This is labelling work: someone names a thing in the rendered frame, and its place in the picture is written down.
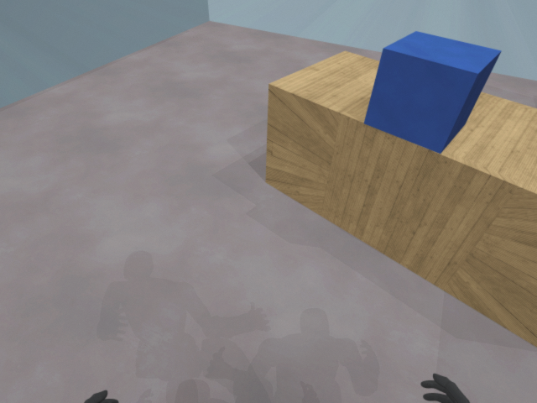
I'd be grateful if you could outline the right robot hand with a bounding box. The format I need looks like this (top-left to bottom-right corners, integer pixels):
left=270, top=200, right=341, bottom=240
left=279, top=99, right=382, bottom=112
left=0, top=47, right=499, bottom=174
left=421, top=374, right=470, bottom=403

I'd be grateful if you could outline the carton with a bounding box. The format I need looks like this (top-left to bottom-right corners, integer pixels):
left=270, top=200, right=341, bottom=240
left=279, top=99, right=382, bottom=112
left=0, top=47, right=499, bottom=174
left=364, top=31, right=501, bottom=154

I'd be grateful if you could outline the pedestal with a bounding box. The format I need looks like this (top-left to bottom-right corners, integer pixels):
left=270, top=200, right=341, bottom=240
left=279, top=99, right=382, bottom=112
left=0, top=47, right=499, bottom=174
left=266, top=51, right=537, bottom=347

